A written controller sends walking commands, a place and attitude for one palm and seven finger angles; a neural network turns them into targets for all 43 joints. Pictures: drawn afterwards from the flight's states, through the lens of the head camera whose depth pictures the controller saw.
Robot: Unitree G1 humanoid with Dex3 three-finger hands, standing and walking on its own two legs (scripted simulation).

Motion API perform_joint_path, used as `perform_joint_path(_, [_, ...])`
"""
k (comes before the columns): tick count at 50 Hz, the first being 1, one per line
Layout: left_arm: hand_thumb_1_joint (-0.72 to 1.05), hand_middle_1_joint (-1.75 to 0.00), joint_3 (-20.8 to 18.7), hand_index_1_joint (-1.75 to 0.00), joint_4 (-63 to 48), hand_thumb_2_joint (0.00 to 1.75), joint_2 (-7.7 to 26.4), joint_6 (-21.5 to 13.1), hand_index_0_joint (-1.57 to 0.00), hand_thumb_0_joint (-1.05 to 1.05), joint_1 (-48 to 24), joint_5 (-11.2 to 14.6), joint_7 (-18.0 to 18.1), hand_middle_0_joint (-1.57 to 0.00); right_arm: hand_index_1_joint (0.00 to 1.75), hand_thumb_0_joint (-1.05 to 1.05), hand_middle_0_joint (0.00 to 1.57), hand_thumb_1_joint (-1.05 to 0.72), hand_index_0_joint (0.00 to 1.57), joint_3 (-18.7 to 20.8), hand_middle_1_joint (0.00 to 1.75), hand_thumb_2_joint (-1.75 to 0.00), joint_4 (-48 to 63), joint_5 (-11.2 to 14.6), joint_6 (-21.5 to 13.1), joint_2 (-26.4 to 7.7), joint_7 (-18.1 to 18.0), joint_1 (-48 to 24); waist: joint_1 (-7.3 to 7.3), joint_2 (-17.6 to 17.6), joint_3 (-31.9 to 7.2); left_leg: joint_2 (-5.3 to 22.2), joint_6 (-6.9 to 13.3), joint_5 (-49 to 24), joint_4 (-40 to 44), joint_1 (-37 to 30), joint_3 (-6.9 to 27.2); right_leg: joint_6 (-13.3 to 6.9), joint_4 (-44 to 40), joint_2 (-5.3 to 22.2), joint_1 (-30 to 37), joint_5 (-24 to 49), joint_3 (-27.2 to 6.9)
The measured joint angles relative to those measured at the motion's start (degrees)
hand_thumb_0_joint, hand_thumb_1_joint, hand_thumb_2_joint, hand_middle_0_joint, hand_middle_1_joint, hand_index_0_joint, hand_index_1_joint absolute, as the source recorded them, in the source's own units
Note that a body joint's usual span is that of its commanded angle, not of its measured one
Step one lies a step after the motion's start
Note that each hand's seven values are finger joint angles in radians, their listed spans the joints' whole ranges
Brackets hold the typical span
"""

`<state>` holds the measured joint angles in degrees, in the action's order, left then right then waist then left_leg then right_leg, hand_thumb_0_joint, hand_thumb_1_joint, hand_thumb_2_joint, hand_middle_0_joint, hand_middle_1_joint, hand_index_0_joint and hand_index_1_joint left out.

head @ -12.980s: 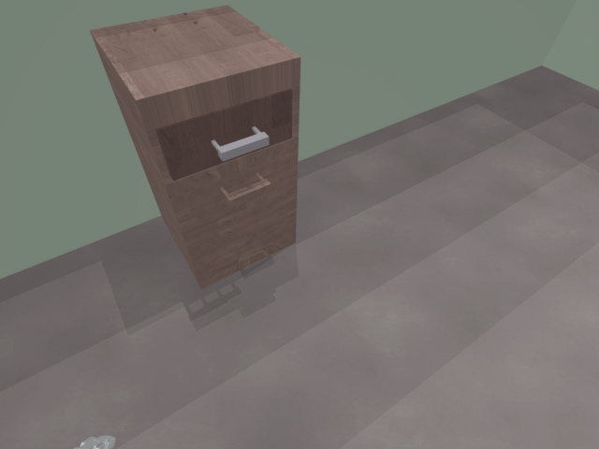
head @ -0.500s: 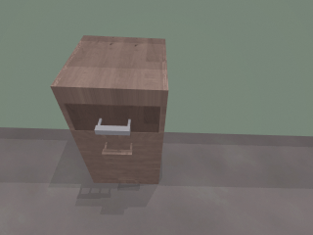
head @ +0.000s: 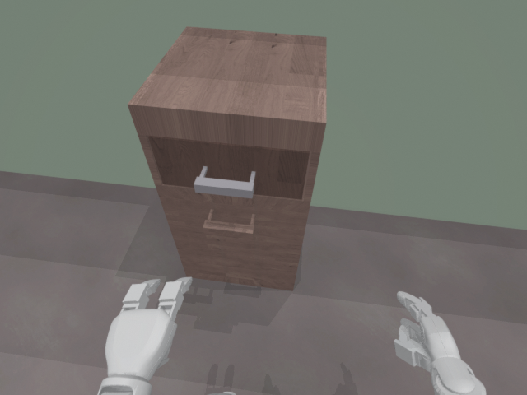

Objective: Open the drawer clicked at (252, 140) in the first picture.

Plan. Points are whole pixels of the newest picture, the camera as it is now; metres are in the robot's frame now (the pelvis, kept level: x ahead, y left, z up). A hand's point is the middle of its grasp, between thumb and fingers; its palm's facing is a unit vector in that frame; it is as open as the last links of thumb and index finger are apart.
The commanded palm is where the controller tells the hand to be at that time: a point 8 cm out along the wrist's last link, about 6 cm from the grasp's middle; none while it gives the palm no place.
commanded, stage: raise the hand with hooked fingers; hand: left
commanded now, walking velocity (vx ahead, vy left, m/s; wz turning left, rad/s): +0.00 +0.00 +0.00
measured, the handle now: (226, 180) +0.60 +0.18 -0.09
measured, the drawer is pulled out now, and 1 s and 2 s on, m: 0.00 0.00 0.00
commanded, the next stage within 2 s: move the hooked fingers above the handle in 1.46 s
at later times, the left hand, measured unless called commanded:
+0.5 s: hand (144, 277) +0.26 +0.22 +0.03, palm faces +0.00 -0.10 -1.00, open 11.7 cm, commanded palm +0.24 +0.22 +0.10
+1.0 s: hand (146, 214) +0.33 +0.23 +0.10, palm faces +0.04 -0.07 -1.00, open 13.8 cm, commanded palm +0.31 +0.23 +0.16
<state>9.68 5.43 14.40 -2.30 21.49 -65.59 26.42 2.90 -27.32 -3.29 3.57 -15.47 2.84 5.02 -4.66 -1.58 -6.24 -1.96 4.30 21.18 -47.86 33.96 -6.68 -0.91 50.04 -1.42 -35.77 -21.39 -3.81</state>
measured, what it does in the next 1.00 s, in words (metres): shifts its weight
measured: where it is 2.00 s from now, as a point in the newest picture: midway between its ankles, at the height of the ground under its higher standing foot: outside the picture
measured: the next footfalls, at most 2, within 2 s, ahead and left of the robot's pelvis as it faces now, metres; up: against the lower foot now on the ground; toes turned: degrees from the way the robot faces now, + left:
none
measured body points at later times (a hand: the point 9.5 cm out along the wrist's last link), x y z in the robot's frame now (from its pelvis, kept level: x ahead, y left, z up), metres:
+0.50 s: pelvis +0.04 -0.02 +0.02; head +0.07 -0.04 +0.46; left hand +0.26 +0.22 +0.09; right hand +0.21 -0.22 -0.10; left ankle +0.03 +0.07 -0.70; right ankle +0.04 -0.12 -0.70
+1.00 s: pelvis +0.05 -0.02 +0.04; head +0.06 -0.05 +0.48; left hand +0.32 +0.23 +0.16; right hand +0.27 -0.22 -0.06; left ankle +0.03 +0.07 -0.70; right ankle +0.04 -0.12 -0.70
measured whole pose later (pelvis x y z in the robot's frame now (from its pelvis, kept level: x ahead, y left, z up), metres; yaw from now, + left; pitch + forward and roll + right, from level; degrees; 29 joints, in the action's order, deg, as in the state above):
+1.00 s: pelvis +0.05 -0.02 +0.04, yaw +3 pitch +3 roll +1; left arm 5.0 4.7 25.7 1.5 -2.3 -55.8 7.4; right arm -0.2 -33.1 -0.2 7.9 -12.9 -0.4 5.6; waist -4.8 3.4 -1.6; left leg -1.9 2.2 17.0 -31.5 17.2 -2.2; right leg -2.1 32.9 -1.8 -17.7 -17.9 -0.4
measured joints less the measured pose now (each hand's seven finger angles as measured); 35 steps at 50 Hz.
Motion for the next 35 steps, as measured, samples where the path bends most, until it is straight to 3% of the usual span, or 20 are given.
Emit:
perform_joint_path(3, [0.51, -0.55, -0.9, -0.55, -1.5, 0.73, 3.0, 0.4, -0.24, 0.00, 0.2, -1.6, 1.2, -0.24, 0.30, 0.02, 0.20, -0.91, 0.20, -0.6, 0.30, -0.90, 1.6, -0.7, 1.8, 0.9, 0.1, -1.7, -1.34, -0.4, -0.1, 0.4, -0.5, 1.7, -3.9, 2.8, 1.8, -0.2, 2.5, -0.3, -1.7, -1.5, 1.9])
perform_joint_path(6, [0.43, -0.60, -1.9, -0.60, -2.6, 0.70, 5.4, 1.7, -0.25, 0.00, -2.4, 0.2, 0.8, -0.25, 0.30, 0.01, 0.20, -0.91, 0.20, -1.8, 0.30, -0.90, 1.5, -1.0, 2.6, 1.9, -0.3, -3.2, -1.64, 0.8, 0.3, 0.5, -0.8, 3.1, -6.8, 4.1, 3.8, -0.3, 4.0, -0.3, -1.8, -2.7, 4.0])
perform_joint_path(12, [0.29, -0.69, -2.4, -0.69, -4.1, 0.64, 5.4, 4.7, -0.27, 0.00, -8.2, 4.8, -4.7, -0.27, 0.30, 0.01, 0.20, -0.91, 0.20, -4.8, 0.30, -0.90, -1.1, -0.1, 3.8, 5.2, -1.0, -2.5, -1.20, 3.4, 1.6, 0.4, -1.1, 3.0, -4.8, 0.9, 5.2, -0.3, 1.1, -0.3, 2.1, -2.5, 5.2])
perform_joint_path(17, [0.18, -0.76, -2.8, -0.76, -5.1, 0.59, 5.6, 2.8, -0.27, 0.00, -7.6, 5.1, -8.3, -0.27, 0.30, 0.01, 0.21, -0.91, 0.20, -6.6, 0.30, -0.90, -3.0, 0.3, 3.7, 6.5, -1.2, 1.3, -0.33, 3.9, 2.3, 0.6, -1.3, 1.3, 0.9, -3.2, 4.0, -0.6, -3.6, -0.6, 5.3, -0.8, 3.7])
perform_joint_path(24, [0.02, -0.87, -5.7, -0.87, -5.9, 0.52, 8.0, -0.1, -0.28, 0.00, -6.4, 6.0, -8.3, -0.28, 0.30, 0.02, 0.21, -0.91, 0.20, -4.4, 0.30, -0.90, -5.8, 0.1, 3.5, 4.0, -1.9, 5.2, 0.73, 4.2, 3.3, 0.7, -1.6, 0.1, 5.4, -6.3, 3.2, -0.7, -7.2, -0.8, 7.6, 0.2, 2.7])
perform_joint_path(29, [-0.10, -0.94, -7.6, -0.94, -5.8, 0.47, 8.6, 0.6, -0.29, 0.00, -8.1, 7.6, -8.2, -0.29, 0.30, 0.02, 0.21, -0.91, 0.20, -1.7, 0.30, -0.90, -7.2, 0.5, 3.5, 1.2, -2.5, 5.8, 1.21, 4.2, 3.4, 0.6, -1.7, -0.4, 7.3, -7.7, 3.4, -0.8, -8.7, -0.7, 9.0, 0.5, 2.7])
perform_joint_path(35, [-0.23, -1.03, -6.8, -1.03, -5.4, 0.41, 9.1, 2.0, -0.30, 0.00, -11.5, 8.6, -10.6, -0.30, 0.30, 0.02, 0.20, -0.91, 0.20, -0.1, 0.30, -0.90, -7.1, 1.3, 3.4, -0.5, -3.0, 4.1, 1.42, 4.2, 3.5, 0.4, -1.8, -1.3, 10.1, -10.5, 3.4, -0.9, -11.0, -0.6, 11.5, 1.1, 2.6])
